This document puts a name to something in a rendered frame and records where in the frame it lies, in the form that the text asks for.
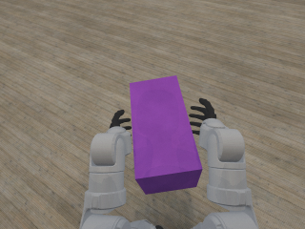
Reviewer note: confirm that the carton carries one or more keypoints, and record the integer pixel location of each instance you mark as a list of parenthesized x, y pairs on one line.
[(165, 156)]

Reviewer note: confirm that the robot left upper arm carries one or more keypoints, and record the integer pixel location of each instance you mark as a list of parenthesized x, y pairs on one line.
[(96, 221)]

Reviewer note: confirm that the left robot thigh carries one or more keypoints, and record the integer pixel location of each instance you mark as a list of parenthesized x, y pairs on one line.
[(141, 224)]

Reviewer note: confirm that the robot right upper arm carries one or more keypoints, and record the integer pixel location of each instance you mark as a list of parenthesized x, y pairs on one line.
[(228, 220)]

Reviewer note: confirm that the robot left forearm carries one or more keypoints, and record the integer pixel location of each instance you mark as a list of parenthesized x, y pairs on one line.
[(106, 178)]

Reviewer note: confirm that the robot right forearm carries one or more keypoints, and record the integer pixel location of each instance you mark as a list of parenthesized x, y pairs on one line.
[(226, 158)]

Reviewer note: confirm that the robot left hand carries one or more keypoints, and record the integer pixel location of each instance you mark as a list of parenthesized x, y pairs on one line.
[(116, 121)]

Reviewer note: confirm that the robot right hand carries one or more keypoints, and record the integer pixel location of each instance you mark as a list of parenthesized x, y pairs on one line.
[(208, 112)]

